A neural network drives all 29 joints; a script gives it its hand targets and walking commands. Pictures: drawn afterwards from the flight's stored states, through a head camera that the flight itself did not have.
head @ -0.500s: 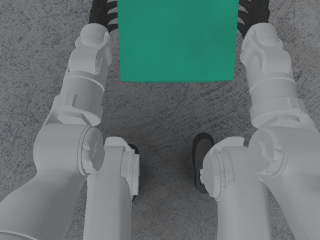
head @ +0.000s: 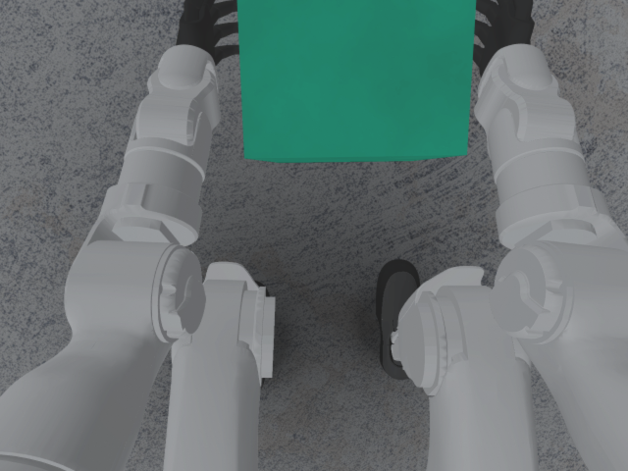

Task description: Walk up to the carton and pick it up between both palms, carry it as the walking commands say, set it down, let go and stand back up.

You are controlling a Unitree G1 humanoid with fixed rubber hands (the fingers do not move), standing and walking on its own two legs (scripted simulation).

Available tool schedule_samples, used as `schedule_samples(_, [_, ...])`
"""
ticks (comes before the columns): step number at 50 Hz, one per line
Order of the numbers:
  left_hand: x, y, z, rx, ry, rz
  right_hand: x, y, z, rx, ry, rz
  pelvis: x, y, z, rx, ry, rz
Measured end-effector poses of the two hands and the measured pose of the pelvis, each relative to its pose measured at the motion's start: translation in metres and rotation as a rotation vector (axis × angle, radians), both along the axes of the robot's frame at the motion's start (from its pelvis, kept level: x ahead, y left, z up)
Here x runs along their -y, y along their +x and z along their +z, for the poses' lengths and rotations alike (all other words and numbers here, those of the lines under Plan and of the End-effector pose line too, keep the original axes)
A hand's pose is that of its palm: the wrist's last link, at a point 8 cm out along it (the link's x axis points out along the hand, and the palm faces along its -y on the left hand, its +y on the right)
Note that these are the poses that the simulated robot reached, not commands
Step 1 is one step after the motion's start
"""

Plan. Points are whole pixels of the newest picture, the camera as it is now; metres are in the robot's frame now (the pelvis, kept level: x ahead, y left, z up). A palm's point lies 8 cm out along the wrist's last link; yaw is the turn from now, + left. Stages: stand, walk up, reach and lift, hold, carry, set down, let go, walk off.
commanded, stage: set down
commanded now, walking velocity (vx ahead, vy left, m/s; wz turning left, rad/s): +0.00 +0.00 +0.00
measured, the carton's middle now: (348, 76) +0.53 -0.02 -0.24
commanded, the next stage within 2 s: none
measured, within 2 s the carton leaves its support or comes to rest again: rests again in 0.24 s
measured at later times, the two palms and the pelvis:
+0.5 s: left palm (204, 49) +0.54 +0.13 -0.17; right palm (504, 52) +0.53 -0.17 -0.16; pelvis +0.00 +0.00 +0.00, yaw +0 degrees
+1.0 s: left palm (179, 59) +0.53 +0.17 -0.19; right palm (510, 81) +0.51 -0.19 -0.18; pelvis +0.00 +0.00 +0.00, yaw +0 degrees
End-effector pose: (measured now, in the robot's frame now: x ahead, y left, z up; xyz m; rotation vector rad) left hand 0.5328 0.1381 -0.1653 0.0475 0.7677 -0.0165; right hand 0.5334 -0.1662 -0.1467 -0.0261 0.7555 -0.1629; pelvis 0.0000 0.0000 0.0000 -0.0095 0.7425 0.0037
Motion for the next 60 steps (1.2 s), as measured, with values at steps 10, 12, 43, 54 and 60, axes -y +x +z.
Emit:
schedule_samples(10, [0.002,0.002,-0.003,0.005,-0.012,-0.007,0.003,0.0,-0.004,-0.004,0.003,-0.004,0.0,0.001,-0.001,0.008,-0.001,-0.002])
schedule_samples(12, [0.003,0.002,-0.003,0.007,-0.014,-0.009,0.004,0.001,-0.005,-0.005,0.004,-0.004,0.0,0.002,-0.001,0.009,-0.001,-0.002])
schedule_samples(43, [0.0,0.001,-0.014,0.061,0.019,-0.014,0.013,-0.007,-0.016,0.024,-0.012,-0.012,0.0,-0.005,-0.001,0.069,-0.007,0.002])
schedule_samples(54, [-0.037,0.001,-0.016,0.048,0.065,0.053,0.026,-0.021,-0.031,-0.003,-0.028,-0.052,-0.002,-0.004,0.003,0.056,-0.012,0.008])
schedule_samples(60, [-0.041,0.009,-0.008,0.058,0.067,0.054,0.028,-0.021,-0.028,0.006,-0.027,-0.05,-0.002,-0.003,0.001,0.057,-0.014,0.012])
